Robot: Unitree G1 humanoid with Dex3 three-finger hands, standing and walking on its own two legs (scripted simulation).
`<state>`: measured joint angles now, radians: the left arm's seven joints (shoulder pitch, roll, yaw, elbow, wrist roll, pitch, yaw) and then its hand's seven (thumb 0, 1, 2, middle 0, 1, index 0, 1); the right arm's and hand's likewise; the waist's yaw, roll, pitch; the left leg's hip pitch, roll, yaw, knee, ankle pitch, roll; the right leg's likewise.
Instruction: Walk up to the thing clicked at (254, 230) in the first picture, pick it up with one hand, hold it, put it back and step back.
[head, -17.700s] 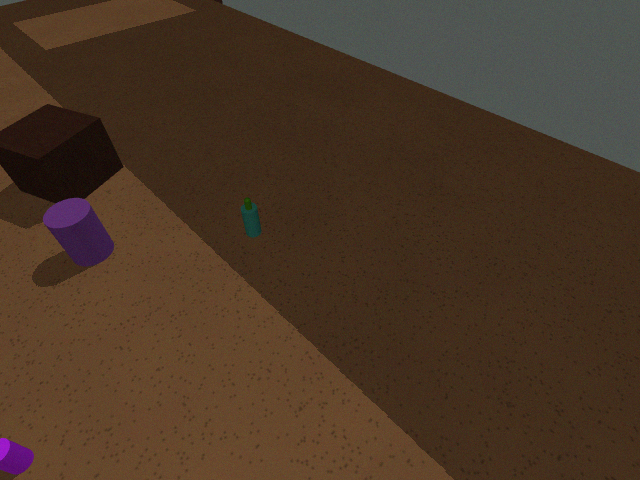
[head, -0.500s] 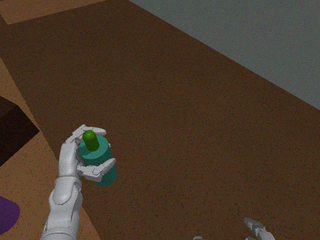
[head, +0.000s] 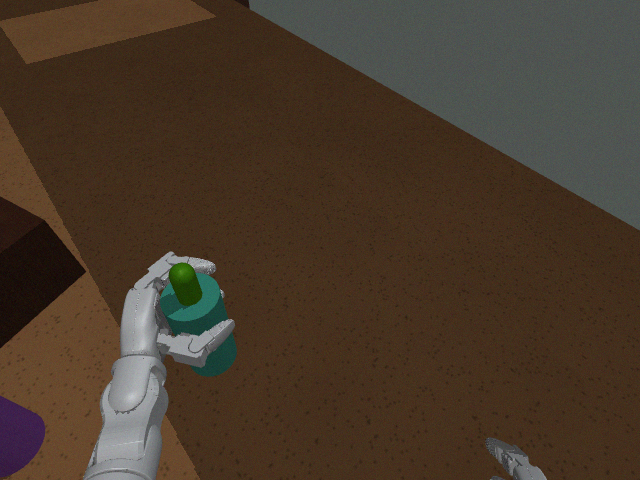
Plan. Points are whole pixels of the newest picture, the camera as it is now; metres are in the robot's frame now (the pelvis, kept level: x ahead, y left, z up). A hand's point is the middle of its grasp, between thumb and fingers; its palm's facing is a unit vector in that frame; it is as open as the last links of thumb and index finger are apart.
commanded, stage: hold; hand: left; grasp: from the side
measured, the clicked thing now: (198, 317) +0.33 +0.17 +0.03
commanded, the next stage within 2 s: none
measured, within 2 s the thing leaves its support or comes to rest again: neither
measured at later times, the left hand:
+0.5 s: hand (194, 316) +0.32 +0.17 +0.05, palm faces +0.08 -1.00 -0.02, open 9.7 cm
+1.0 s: hand (196, 313) +0.32 +0.17 +0.05, palm faces +0.09 -1.00 -0.03, open 9.7 cm
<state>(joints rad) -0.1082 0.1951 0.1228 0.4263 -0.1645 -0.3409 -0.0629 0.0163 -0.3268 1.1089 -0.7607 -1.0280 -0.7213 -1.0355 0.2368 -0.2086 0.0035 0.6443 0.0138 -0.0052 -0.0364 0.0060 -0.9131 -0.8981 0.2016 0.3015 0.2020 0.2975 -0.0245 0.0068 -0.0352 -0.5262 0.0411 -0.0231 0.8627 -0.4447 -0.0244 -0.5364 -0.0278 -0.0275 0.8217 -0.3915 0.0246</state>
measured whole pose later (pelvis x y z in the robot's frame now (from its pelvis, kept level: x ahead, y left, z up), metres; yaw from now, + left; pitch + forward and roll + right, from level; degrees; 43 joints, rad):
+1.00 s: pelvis -0.01 +0.00 +0.00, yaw +0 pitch +5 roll -1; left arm -0.13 0.20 0.13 0.47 -0.16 -0.36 -0.06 0.02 -0.32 1.11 -0.76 -1.03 -0.72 -1.04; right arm 0.23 -0.21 0.00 0.67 0.01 -0.02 -0.03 0.01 -0.91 -0.90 0.20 0.30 0.20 0.30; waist -0.02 0.01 -0.02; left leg -0.49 0.04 -0.02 0.82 -0.41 -0.03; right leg -0.50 -0.03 -0.03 0.79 -0.37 0.02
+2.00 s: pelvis -0.01 +0.00 +0.00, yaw +0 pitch +5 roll -1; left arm -0.14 0.20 0.14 0.49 -0.15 -0.37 -0.06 0.02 -0.32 1.10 -0.76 -1.03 -0.72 -1.04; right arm 0.23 -0.21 0.00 0.67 0.01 -0.02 -0.03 0.01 -0.91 -0.90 0.20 0.30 0.20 0.30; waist -0.03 0.01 -0.03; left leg -0.50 0.04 -0.03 0.83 -0.41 -0.03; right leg -0.51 -0.03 -0.03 0.79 -0.36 0.02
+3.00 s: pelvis -0.06 +0.00 -0.23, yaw -1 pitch +33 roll -2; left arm -0.55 0.28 0.36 1.02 -0.12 -0.77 -0.08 0.02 -0.32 1.10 -0.76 -1.03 -0.72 -1.03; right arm 0.12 -0.25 0.00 0.71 -0.08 -0.02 0.08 0.00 -0.91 -0.91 0.20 0.30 0.20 0.30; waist -0.09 0.00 -0.18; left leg -1.73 0.02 -0.08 1.86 -0.70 -0.04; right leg -1.74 -0.04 -0.02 1.81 -0.64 0.02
